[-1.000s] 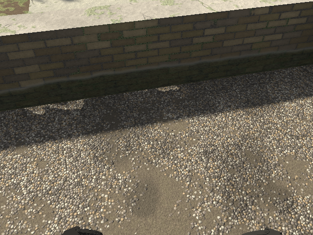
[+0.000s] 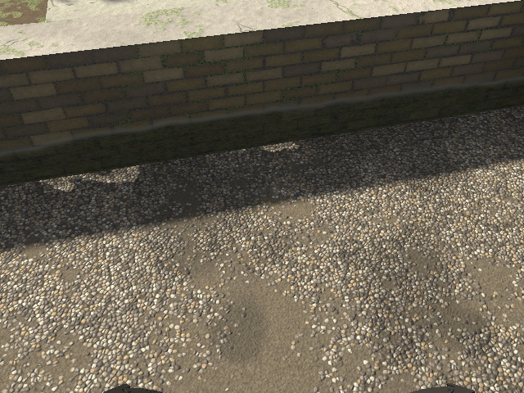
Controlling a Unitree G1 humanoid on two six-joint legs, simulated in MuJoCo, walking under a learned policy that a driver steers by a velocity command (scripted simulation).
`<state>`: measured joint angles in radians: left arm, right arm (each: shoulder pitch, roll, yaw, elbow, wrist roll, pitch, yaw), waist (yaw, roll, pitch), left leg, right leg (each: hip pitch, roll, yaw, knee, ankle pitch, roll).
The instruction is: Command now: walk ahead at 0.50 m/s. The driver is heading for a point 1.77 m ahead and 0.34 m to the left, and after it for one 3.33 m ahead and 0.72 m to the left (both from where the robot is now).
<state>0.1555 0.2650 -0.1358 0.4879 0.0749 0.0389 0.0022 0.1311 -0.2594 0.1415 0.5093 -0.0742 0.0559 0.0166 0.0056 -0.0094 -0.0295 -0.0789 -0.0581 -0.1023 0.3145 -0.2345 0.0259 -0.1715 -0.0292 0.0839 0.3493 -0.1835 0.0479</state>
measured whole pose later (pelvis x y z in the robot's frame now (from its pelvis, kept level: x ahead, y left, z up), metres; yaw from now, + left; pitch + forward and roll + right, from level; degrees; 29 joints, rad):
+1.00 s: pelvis +0.00 +0.00 +0.00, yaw +0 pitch +0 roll +1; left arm 0.31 0.27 -0.06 0.62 0.03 0.07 0.03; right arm 0.29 -0.26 0.07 0.68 -0.02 0.07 -0.01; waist 0.01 -0.02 -0.03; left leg -0.03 -0.06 -0.10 0.22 -0.18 0.03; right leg -0.14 -0.04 0.10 0.28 -0.15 0.05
